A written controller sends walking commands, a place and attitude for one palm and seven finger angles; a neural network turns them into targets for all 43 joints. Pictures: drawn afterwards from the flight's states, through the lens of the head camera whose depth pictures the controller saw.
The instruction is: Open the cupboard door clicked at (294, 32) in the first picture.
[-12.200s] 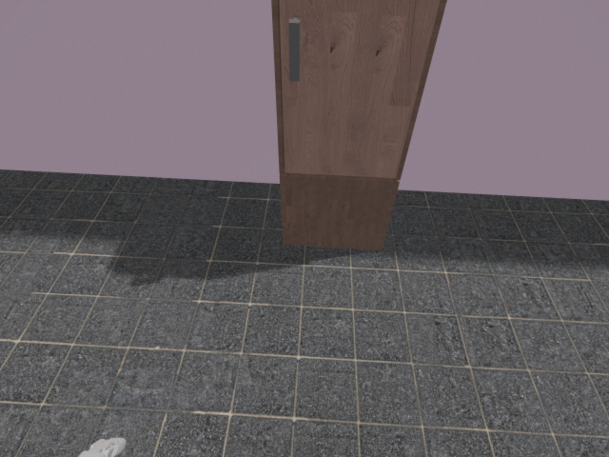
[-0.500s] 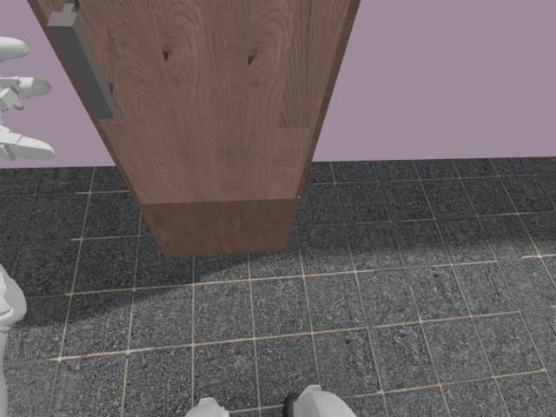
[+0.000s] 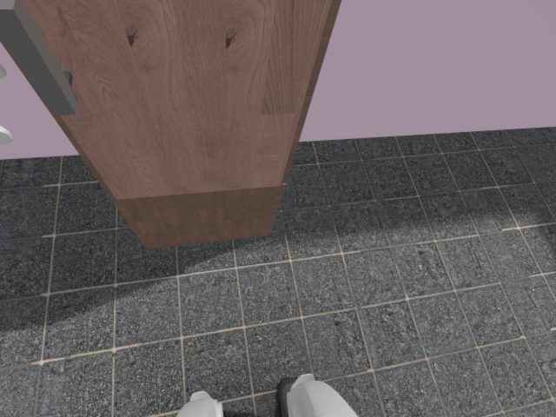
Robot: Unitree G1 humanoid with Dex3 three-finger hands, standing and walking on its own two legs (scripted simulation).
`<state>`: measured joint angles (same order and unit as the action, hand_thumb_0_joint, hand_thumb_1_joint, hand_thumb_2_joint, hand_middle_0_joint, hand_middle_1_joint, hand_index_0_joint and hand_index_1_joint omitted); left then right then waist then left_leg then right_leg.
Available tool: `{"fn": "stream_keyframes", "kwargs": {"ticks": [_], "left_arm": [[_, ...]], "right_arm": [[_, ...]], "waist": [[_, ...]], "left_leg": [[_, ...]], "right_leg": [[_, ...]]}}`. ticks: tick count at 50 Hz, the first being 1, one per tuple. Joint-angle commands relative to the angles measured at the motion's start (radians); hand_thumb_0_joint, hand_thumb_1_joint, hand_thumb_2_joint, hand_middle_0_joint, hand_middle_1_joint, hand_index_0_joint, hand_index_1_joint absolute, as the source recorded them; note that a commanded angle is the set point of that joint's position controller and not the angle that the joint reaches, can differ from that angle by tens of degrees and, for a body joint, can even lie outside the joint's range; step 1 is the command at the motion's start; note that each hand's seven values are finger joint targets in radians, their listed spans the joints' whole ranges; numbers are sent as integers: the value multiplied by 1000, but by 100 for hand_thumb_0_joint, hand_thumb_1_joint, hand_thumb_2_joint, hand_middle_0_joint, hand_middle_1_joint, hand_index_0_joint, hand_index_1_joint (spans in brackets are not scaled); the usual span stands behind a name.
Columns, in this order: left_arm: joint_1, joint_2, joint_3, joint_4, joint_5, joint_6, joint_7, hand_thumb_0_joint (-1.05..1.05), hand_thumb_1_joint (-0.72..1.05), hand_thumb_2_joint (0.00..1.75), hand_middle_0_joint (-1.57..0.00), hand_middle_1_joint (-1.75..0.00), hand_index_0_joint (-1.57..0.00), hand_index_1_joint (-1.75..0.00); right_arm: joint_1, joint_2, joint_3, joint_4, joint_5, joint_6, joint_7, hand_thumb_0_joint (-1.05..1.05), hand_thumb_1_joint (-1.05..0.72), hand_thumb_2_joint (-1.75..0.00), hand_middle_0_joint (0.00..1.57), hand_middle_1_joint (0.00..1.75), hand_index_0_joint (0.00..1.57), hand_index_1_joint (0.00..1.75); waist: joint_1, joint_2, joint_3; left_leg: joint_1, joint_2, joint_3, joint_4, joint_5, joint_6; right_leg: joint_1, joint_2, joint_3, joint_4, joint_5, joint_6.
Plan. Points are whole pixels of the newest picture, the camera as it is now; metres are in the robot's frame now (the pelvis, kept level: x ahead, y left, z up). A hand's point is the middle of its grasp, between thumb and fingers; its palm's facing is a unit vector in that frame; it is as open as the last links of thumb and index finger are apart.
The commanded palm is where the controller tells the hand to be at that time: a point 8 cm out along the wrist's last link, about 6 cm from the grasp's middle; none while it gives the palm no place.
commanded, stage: move the hooked fingers beside the handle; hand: left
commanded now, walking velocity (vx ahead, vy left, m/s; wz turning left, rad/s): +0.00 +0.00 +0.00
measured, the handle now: (40, 49) +0.56 +0.24 +0.13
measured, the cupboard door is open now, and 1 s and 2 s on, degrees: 0 0 0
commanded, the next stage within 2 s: slide the fingers in behind the handle in 0.60 s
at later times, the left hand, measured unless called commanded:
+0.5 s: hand out of the picture +0.49 +0.30 +0.13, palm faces +0.05 -1.00 +0.00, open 14.0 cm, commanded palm +0.48 +0.35 +0.12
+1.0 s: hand out of the picture +0.50 +0.28 +0.13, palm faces +0.02 -1.00 +0.00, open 14.0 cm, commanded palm +0.48 +0.32 +0.12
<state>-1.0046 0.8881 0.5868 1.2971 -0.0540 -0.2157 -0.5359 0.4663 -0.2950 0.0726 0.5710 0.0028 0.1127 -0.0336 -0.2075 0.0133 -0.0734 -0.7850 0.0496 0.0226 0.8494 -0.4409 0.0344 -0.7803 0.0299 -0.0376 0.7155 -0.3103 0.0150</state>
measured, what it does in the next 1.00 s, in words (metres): stands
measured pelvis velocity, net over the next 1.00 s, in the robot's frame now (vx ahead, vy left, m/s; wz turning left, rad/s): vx -0.01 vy -0.01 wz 0.02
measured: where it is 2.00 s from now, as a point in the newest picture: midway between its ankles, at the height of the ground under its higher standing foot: outside the picture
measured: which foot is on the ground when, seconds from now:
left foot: down 0.00-1.00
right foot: down 0.00-1.00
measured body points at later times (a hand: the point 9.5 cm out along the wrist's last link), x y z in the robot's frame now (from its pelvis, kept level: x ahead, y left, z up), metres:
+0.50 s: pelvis -0.01 +0.00 +0.00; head +0.12 +0.04 +0.43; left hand +0.48 +0.36 +0.13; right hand +0.01 -0.28 -0.10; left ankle -0.03 +0.09 -0.70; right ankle +0.01 -0.14 -0.70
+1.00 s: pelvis -0.01 -0.01 +0.00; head +0.12 +0.03 +0.43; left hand +0.49 +0.33 +0.13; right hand -0.03 -0.27 -0.10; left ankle -0.03 +0.09 -0.70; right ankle +0.01 -0.14 -0.70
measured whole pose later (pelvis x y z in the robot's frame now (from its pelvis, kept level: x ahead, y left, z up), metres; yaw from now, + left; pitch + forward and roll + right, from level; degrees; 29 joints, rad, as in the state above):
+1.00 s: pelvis -0.01 -0.01 +0.00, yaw +1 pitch +20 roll -4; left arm -1.01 0.79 0.51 1.25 -0.09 -0.25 -0.49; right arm 0.46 -0.29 0.07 0.60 0.00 0.11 -0.03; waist -0.19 0.02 -0.08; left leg -0.79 0.05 0.00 0.87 -0.44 0.03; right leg -0.77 0.03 -0.05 0.73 -0.31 0.01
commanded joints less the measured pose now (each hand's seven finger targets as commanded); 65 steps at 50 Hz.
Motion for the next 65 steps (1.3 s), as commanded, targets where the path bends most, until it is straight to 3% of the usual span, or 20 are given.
{"fn": "stream_keyframes", "kwargs": {"ticks": [1, 6, 9, 12, 19, 20, 24, 26, 33, 37, 42, 46, 48, 53, 55, 57, 59, 61, 62, 65], "left_arm": [[-396, 414, 99, -341, -50, -116, 14, 0, -50, 30, -30, -120, -30, -120], [-333, 265, -5, -262, -75, -67, -33, 0, -50, 30, -30, -120, -30, -120], [-315, 233, -36, -200, -75, -30, -44, 0, -50, 30, -30, -120, -30, -120], [-378, 205, -68, -224, -74, -38, -38, 0, -50, 30, -30, -120, -30, -120], [-472, 275, -14, -262, -69, -103, 15, 0, -50, 30, -30, -120, -30, -120], [-488, 294, -3, -283, -66, -111, 18, 0, -50, 30, -30, -120, -30, -120], [-459, 287, -39, -194, -31, -72, 29, 0, -50, 30, -30, -120, -30, -120], [-450, 325, -11, -226, -30, -74, 28, 0, -50, 30, -30, -120, -30, -120], [-414, 299, -9, -213, -60, -76, 4, 0, -50, 30, -30, -120, -30, -120], [-412, 265, -43, -190, -50, -62, 6, 0, -50, 30, -30, -120, -30, -120], [-455, 231, -59, -232, -56, -79, 25, 0, -50, 30, -30, -120, -30, -120], [-449, 232, -31, -301, -70, -105, 40, 0, -50, 30, -30, -120, -30, -120], [-419, 202, -44, -276, -70, -98, 46, 0, -50, 30, -30, -120, -30, -120], [-367, 219, -27, -294, -57, -78, 78, 0, -50, 30, -30, -120, -30, -120], [-373, 179, -53, -307, -56, -80, 90, 0, -50, 30, -30, -120, -30, -120], [-387, 193, -49, -271, -54, -77, 100, 0, -50, 30, -30, -120, -30, -120], [-416, 188, -50, -281, -56, -86, 104, 0, -50, 30, -30, -120, -30, -120], [-423, 163, -63, -308, -62, -105, 98, 0, -50, 30, -30, -120, -30, -120], [-414, 176, -48, -297, -61, -110, 98, 0, -50, 30, -30, -120, -30, -120], [-415, 112, -90, -286, -71, -113, 90, 0, -50, 30, -30, -120, -30, -120]], "right_arm": [[183, -211, -95, -43, -10, -10, -7, 0, -90, -90, 20, 30, 20, 30], [168, -203, -89, -30, 2, 2, -2, 0, -90, -90, 20, 30, 20, 30], [164, -205, -86, -31, 4, 3, -6, 0, -90, -90, 20, 30, 20, 30], [156, -202, -83, -30, 2, -1, -12, 0, -90, -90, 20, 30, 20, 30], [143, -201, -79, -20, -2, -15, -17, 0, -90, -90, 20, 30, 20, 30], [142, -202, -79, -21, -2, -15, -20, 0, -90, -90, 20, 30, 20, 30], [135, -198, -70, -23, 3, -18, -21, 0, -90, -90, 20, 30, 20, 30], [142, -200, -69, -33, 3, -17, -25, 0, -90, -90, 20, 30, 20, 30], [151, -204, -72, -35, 4, -14, -21, 0, -90, -90, 20, 30, 20, 30], [155, -201, -70, -31, 5, -14, -21, 0, -90, -90, 20, 30, 20, 30], [168, -199, -75, -18, -2, -23, -22, 0, -90, -90, 20, 30, 20, 30], [176, -198, -83, -14, -7, -25, -16, 0, -90, -90, 20, 30, 20, 30], [169, -195, -82, -14, -7, -25, -10, 0, -90, -90, 20, 30, 20, 30], [152, -190, -84, -37, -2, -21, -4, 0, -90, -90, 20, 30, 20, 30], [146, -186, -84, -43, -1, -23, -5, 0, -90, -90, 20, 30, 20, 30], [143, -189, -82, -36, 1, -24, -7, 0, -90, -90, 20, 30, 20, 30], [145, -189, -85, -36, 1, -27, -9, 0, -90, -90, 20, 30, 20, 30], [146, -186, -86, -33, -1, -33, -9, 0, -90, -90, 20, 30, 20, 30], [149, -186, -87, -25, -2, -33, -9, 0, -90, -90, 20, 30, 20, 30], [145, -183, -86, -21, -2, -37, -9, 0, -90, -90, 20, 30, 20, 30]], "waist": [[59, 269, -573], [40, 253, -471], [27, 171, -404], [11, 197, -398], [9, 206, -466], [14, 249, -486], [11, 228, -416], [26, 231, -490], [22, 163, -459], [15, 176, -406], [5, 203, -435], [20, 236, -526], [24, 224, -485], [47, 195, -460], [38, 190, -435], [27, 151, -389], [18, 137, -417], [21, 188, -470], [24, 178, -468], [13, 165, -444]], "left_leg": [[450, 0, -85, -36, 753, -37], [453, 0, -81, -39, 743, -29], [373, -7, -76, -51, 635, -10], [391, -8, -83, -51, 629, -17], [379, -10, -89, -36, 573, -23], [398, -11, -88, -32, 598, -27], [332, -14, -83, -41, 518, -18], [357, -14, -86, -39, 566, -19], [326, -10, -82, -50, 530, -12], [295, -15, -75, -60, 473, -6], [343, -9, -83, -62, 477, -12], [417, -5, -90, -52, 572, -23], [398, -5, -86, -53, 565, -23], [337, -14, -69, -67, 539, -11], [341, -13, -70, -72, 536, -9], [296, -14, -66, -76, 471, -4], [298, -16, -64, -78, 451, 0], [351, -16, -65, -68, 508, -8], [354, -14, -66, -62, 521, -9], [361, -14, -72, -63, 524, -7]], "right_leg": [[238, 37, -5, 13, 428, -40], [176, 38, -15, -11, 395, -33], [182, 35, -17, -19, 371, -29], [149, 34, -19, -14, 350, -33], [179, 31, -7, 4, 335, -36], [181, 29, -5, 11, 343, -40], [165, 26, -6, 0, 301, -33], [203, 26, -4, 10, 339, -33], [215, 32, -8, 1, 335, -32], [186, 29, -6, -9, 297, -32], [165, 31, -9, -11, 273, -34], [182, 34, -10, -1, 316, -38], [177, 33, -13, -5, 314, -37], [245, 28, -6, -6, 355, -35], [234, 28, -8, -8, 348, -38], [230, 27, -4, -15, 325, -32], [251, 26, 3, -15, 327, -30], [247, 25, 4, -5, 355, -34], [242, 25, 4, -5, 361, -34], [224, 27, 0, -7, 351, -35]]}}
